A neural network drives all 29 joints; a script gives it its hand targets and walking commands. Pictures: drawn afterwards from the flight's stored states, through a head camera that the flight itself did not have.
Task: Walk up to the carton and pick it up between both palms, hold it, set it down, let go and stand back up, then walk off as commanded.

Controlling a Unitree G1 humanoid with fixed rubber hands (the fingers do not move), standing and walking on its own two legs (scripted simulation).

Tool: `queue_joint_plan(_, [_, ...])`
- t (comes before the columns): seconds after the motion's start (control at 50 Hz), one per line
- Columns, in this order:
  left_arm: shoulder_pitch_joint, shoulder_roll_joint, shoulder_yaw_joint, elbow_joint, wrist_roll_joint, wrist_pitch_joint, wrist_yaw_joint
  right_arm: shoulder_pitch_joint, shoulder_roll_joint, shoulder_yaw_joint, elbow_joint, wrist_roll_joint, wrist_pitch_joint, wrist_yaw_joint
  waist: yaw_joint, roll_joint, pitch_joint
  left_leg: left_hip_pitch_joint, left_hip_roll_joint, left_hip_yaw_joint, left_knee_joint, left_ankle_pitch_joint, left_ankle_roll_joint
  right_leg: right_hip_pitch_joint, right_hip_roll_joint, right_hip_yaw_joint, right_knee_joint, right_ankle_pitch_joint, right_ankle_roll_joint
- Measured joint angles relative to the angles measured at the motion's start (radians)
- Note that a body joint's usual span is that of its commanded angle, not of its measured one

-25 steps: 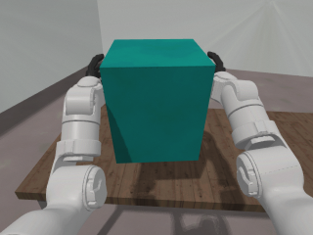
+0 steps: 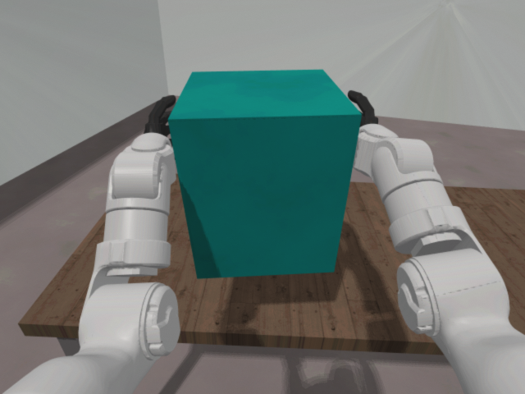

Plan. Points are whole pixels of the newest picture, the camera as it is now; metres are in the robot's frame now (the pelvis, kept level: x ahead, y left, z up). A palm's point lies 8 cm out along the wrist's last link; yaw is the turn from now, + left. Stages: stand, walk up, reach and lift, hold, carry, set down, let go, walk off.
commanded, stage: hold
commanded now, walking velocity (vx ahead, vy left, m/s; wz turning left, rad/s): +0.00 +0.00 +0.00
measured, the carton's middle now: (262, 170) +0.36 +0.00 +0.25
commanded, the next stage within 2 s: none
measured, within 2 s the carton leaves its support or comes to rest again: neither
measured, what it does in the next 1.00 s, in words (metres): stands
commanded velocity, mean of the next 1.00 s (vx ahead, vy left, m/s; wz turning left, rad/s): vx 0.00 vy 0.00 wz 0.00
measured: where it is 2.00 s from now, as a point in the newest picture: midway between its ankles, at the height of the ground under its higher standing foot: outside the picture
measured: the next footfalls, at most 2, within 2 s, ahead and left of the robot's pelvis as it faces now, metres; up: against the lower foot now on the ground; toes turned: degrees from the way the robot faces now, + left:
none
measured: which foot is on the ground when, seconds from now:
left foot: down 0.00-1.00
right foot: down 0.00-1.00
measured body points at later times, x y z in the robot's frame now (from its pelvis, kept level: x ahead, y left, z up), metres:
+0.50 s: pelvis +0.00 +0.00 +0.00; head -0.11 +0.02 +0.44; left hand +0.37 +0.16 +0.29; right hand +0.38 -0.14 +0.31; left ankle +0.03 +0.13 -0.74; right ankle -0.01 -0.11 -0.74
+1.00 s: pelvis +0.00 +0.00 +0.00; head -0.11 +0.02 +0.44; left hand +0.37 +0.16 +0.29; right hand +0.38 -0.14 +0.31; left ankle +0.03 +0.13 -0.74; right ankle -0.01 -0.11 -0.74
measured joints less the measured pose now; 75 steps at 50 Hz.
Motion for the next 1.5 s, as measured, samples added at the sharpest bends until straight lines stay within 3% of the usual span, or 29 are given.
queue_joint_plan(0.08, [0.007,0.003,-0.001,-0.018,-0.012,0.000,0.003,0.008,-0.009,0.033,-0.027,0.013,0.004,-0.004,0.010,0.008,-0.005,0.000,0.002,0.004,-0.004,0.002,0.002,0.000,0.001,0.005,-0.007,0.005,0.001])
queue_joint_plan(0.18, [-0.019,0.002,0.023,0.021,-0.004,0.000,-0.003,-0.010,0.005,-0.002,0.010,-0.008,0.005,-0.003,0.017,0.007,-0.003,-0.001,-0.002,0.001,-0.007,0.006,0.002,-0.004,-0.002,0.001,-0.002,0.003,0.000])
queue_joint_plan(0.5, [0.004,0.004,0.006,0.001,-0.009,0.001,-0.003,-0.004,0.007,-0.007,0.000,-0.005,0.011,-0.007,-0.004,-0.007,-0.006,0.004,-0.001,-0.007,-0.003,0.002,-0.001,0.009,0.000,-0.006,-0.008,0.003,0.000])
queue_joint_plan(0.88, [-0.046,0.017,0.013,0.068,-0.007,-0.016,-0.005,-0.029,0.002,-0.008,0.046,-0.018,-0.008,0.005,0.015,0.007,-0.011,-0.005,-0.006,0.000,-0.011,0.010,0.005,-0.007,-0.006,0.001,-0.005,0.006,0.004])
queue_joint_plan(1.02, [0.005,0.016,-0.014,0.014,-0.027,-0.022,0.000,0.002,-0.007,0.026,-0.018,0.007,0.007,-0.010,0.001,0.002,-0.009,-0.004,-0.003,-0.008,-0.005,0.006,0.002,0.004,-0.001,-0.006,-0.017,0.010,0.003])
queue_joint_plan(1.12, [0.001,-0.005,0.017,0.014,-0.010,-0.014,0.004,-0.013,0.006,-0.019,0.014,-0.008,0.006,-0.006,-0.003,-0.002,-0.010,-0.007,-0.002,-0.003,-0.001,0.003,0.002,-0.004,-0.001,-0.001,-0.006,0.005,0.001])
queue_joint_plan(1.5, [-0.008,0.003,0.013,0.013,-0.009,-0.012,-0.001,-0.008,-0.005,0.020,-0.002,0.004,0.006,-0.005,0.009,0.005,-0.009,0.006,-0.002,0.001,-0.007,0.005,0.003,0.007,-0.001,0.004,-0.011,0.008,0.003])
